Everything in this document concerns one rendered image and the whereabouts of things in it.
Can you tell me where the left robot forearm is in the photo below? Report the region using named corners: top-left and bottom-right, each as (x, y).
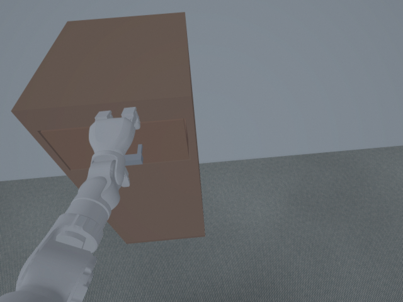
top-left (16, 150), bottom-right (125, 291)

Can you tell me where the handle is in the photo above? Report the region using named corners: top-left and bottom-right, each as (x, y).
top-left (124, 144), bottom-right (144, 165)

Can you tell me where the robot left hand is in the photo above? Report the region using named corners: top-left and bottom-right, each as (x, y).
top-left (89, 107), bottom-right (140, 187)

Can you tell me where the cabinet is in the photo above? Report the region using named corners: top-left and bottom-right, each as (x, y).
top-left (11, 12), bottom-right (205, 244)

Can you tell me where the drawer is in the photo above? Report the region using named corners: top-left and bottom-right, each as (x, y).
top-left (41, 118), bottom-right (189, 170)

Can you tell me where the robot left upper arm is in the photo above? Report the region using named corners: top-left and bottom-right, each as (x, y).
top-left (0, 240), bottom-right (97, 302)

